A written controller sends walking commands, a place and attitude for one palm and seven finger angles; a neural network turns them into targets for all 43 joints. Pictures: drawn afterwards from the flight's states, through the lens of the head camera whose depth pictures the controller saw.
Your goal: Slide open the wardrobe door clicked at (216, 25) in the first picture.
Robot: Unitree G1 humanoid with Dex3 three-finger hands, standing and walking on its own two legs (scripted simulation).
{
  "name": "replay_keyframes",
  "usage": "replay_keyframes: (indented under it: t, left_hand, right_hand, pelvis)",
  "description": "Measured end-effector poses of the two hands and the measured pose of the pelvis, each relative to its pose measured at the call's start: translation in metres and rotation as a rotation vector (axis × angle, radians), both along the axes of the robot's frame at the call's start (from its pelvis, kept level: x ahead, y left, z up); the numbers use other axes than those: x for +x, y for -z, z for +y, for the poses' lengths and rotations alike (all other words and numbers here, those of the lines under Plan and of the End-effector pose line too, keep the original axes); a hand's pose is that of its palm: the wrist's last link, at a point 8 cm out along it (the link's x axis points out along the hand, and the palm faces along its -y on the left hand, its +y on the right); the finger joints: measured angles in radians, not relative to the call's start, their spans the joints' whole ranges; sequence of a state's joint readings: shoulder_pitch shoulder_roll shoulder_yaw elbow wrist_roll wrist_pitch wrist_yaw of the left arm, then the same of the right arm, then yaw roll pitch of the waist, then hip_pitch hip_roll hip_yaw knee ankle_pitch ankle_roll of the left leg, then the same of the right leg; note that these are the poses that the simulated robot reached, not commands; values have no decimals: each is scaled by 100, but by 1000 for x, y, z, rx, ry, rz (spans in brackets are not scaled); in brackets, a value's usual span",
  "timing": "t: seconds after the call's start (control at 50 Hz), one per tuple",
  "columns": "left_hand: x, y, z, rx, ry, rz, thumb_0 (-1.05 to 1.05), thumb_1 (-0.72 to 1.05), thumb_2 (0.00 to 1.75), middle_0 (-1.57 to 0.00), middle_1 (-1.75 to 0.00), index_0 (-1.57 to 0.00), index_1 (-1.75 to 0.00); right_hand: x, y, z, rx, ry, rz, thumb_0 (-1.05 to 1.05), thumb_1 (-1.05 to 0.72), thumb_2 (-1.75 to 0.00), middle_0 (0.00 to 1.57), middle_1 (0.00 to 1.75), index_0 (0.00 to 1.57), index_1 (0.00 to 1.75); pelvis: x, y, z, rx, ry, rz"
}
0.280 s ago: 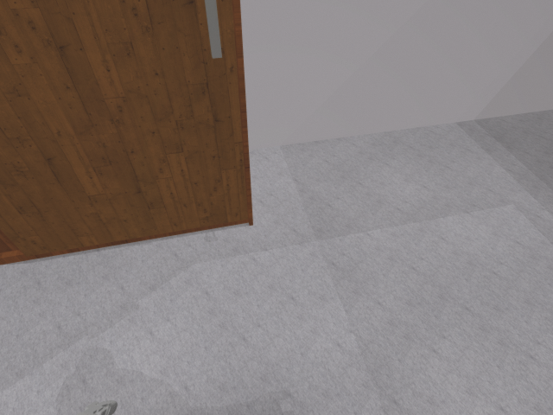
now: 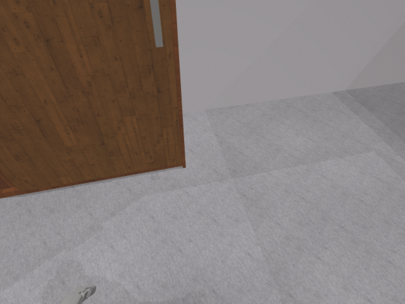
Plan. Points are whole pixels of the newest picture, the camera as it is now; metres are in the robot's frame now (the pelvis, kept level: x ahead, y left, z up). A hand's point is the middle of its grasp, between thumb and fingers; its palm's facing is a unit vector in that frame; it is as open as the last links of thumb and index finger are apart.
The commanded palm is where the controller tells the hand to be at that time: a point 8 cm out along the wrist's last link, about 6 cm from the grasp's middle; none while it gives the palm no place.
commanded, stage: stand and wait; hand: right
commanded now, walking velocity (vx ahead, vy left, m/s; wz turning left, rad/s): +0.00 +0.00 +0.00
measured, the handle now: (153, 2) +1.01 +0.23 +0.21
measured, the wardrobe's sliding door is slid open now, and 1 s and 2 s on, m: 0.00 0.00 0.00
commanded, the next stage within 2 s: look at it before walking up in 0.66 s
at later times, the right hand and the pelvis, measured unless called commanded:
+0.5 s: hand out of the picture +0.06 -0.24 -0.15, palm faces -0.03 +0.94 -0.34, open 7.4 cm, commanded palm none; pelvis -0.01 +0.01 +0.00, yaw +0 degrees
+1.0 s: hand out of the picture +0.07 -0.23 -0.15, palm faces -0.03 +0.95 -0.32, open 7.4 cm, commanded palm none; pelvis -0.01 +0.01 +0.01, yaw +0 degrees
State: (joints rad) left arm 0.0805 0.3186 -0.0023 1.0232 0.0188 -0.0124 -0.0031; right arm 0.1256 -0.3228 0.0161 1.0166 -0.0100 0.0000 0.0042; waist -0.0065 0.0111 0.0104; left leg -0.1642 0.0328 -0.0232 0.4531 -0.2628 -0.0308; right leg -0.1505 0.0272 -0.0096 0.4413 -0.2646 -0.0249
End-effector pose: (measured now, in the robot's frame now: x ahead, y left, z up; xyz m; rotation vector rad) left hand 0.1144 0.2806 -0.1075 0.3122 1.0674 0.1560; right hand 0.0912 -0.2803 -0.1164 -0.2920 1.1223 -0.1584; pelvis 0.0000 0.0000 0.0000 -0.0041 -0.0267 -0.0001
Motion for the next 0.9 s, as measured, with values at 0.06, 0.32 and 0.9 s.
replay_keyframes:
  t: [0.06,0.32,0.9]
  left_hand:
    - [-8,1,4,3,-8,21,1,91,90,-20,-30,-20,-30]
    - [-49,7,21,17,-48,121,1,91,90,-20,-30,-20,-30]
    - [-59,7,24,9,-57,138,1,91,90,-20,-30,-20,-30]
  right_hand:
    - [-8,1,1,0,8,20,1,-91,-90,20,30,21,30]
    - [-38,0,-3,-26,31,89,1,-91,-90,20,30,20,30]
    - [-30,0,8,-12,9,72,1,-91,-90,20,30,20,30]
  pelvis:
    - [-2,-1,2,0,1,-1]
    - [-10,-3,9,1,0,-9]
    - [-13,-5,14,1,-5,0]
